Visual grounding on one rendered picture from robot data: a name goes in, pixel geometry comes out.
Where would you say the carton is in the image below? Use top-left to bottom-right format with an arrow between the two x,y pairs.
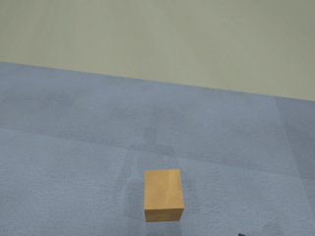
144,169 -> 185,222

